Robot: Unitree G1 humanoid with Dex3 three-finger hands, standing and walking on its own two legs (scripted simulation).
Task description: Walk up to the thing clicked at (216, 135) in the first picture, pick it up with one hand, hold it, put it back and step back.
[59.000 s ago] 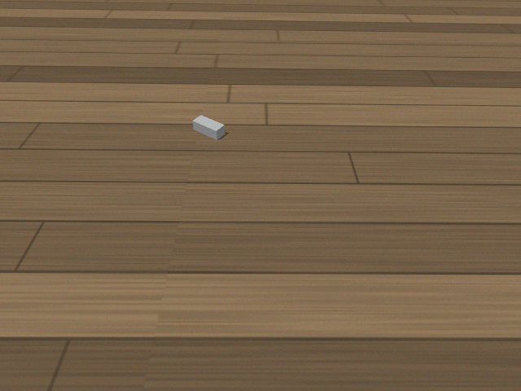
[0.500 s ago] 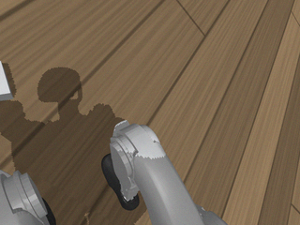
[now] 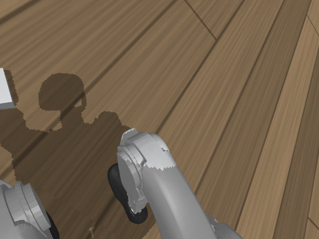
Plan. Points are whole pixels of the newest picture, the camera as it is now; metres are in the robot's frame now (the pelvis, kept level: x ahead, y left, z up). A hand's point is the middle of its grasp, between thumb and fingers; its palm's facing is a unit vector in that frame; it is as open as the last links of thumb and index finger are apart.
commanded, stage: close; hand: left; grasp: from above
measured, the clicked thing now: out of the picture +0.51 +0.25 -0.28
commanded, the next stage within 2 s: settle in 0.18 s
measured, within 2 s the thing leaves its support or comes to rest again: leaves its support in 0.58 s
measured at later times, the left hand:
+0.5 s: hand out of the picture +0.49 +0.26 -0.24, palm faces -0.44 -0.07 -0.90, open 11.2 cm
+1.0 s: hand out of the picture +0.48 +0.27 -0.14, palm faces -0.45 -0.03 -0.89, open 11.1 cm
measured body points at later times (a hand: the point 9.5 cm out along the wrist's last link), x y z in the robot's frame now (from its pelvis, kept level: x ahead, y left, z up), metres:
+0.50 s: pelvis +0.00 +0.00 +0.00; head +0.28 +0.11 +0.33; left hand +0.51 +0.26 -0.19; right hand +0.02 -0.25 -0.05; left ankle +0.07 +0.13 -0.28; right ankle +0.12 -0.12 -0.28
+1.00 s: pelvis +0.00 -0.01 +0.02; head +0.24 +0.09 +0.39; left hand +0.50 +0.27 -0.09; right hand +0.07 -0.27 -0.07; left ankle +0.07 +0.13 -0.28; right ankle +0.12 -0.12 -0.28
